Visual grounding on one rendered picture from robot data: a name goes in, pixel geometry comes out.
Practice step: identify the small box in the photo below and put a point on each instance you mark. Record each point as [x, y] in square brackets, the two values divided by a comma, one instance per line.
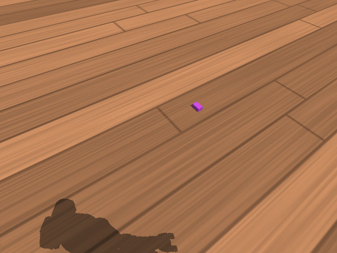
[197, 106]

